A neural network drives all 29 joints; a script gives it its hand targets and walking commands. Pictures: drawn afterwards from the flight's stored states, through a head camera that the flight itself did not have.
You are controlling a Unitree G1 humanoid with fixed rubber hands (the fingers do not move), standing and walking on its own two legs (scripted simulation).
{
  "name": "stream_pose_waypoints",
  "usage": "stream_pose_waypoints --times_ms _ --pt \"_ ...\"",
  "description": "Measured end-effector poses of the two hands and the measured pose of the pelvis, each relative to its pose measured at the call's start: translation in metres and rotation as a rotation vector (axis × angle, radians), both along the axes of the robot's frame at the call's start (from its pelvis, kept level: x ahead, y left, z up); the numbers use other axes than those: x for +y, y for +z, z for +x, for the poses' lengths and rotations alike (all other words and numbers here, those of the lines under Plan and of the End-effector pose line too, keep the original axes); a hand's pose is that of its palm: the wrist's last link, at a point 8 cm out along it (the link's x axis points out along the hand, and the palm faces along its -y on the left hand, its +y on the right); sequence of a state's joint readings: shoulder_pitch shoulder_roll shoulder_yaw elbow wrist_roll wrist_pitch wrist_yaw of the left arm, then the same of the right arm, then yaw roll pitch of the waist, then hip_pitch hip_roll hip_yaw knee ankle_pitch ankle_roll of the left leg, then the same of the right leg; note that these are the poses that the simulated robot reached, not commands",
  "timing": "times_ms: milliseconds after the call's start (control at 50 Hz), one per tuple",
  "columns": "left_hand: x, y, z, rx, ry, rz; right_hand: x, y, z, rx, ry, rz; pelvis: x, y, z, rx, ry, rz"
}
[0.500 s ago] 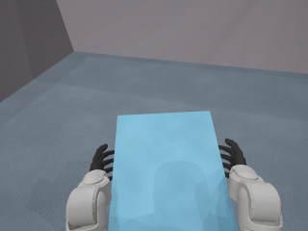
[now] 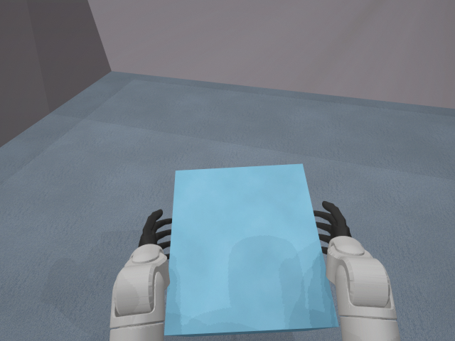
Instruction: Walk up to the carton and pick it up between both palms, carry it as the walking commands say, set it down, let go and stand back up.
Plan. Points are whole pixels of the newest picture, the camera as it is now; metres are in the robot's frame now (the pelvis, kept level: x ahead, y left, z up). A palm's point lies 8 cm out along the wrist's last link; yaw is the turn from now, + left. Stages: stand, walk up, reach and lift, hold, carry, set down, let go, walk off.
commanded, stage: carry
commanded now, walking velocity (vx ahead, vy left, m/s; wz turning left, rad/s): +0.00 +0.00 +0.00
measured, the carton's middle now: (243, 254) +0.31 +0.00 -0.01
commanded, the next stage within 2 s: none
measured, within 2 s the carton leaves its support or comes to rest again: neither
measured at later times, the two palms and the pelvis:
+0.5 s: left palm (160, 253) +0.26 +0.14 +0.09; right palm (362, 256) +0.25 -0.18 +0.09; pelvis +0.00 -0.01 -0.01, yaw -6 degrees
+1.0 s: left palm (254, 248) +0.26 -0.01 +0.10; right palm out of the picture +0.15 -0.30 +0.11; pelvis -0.03 -0.07 +0.01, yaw -23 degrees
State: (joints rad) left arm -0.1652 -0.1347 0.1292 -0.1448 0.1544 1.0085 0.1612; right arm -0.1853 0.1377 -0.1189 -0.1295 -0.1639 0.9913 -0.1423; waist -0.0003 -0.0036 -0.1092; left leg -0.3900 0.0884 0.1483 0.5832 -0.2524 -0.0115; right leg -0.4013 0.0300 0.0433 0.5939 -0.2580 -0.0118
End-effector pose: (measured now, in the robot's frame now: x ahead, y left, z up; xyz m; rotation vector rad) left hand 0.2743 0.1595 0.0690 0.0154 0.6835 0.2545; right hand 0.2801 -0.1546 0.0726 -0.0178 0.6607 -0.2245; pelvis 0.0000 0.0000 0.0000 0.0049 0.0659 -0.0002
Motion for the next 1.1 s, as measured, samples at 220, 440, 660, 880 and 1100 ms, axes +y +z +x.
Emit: stream_pose_waypoints --times_ms 220,440,660,880,1100 --pt "0.003 -0.009 0.005 -0.004 -0.011 -0.002 0.002 -0.009 0.005 -0.003 0.007 -0.006 0.003 0.001 0.002 -0.002 0.001 0.000" --pt "-0.004 0.020 -0.010 -0.112 -0.001 -0.029 -0.004 0.021 -0.015 -0.112 -0.024 0.005 -0.001 -0.007 -0.001 0.006 -0.056 -0.007" --pt "-0.095 0.010 -0.005 0.016 -0.198 -0.017 -0.088 0.007 -0.075 0.013 -0.239 0.016 -0.039 -0.012 -0.009 0.010 -0.175 -0.017" --pt "-0.135 0.015 -0.006 -0.013 -0.297 -0.076 -0.119 0.032 -0.106 -0.016 -0.338 -0.043 -0.052 -0.007 -0.024 0.024 -0.318 -0.028" --pt "-0.225 0.036 -0.015 -0.030 -0.433 -0.069 -0.193 0.044 -0.158 -0.030 -0.477 -0.036 -0.100 0.004 -0.046 0.008 -0.477 -0.082"
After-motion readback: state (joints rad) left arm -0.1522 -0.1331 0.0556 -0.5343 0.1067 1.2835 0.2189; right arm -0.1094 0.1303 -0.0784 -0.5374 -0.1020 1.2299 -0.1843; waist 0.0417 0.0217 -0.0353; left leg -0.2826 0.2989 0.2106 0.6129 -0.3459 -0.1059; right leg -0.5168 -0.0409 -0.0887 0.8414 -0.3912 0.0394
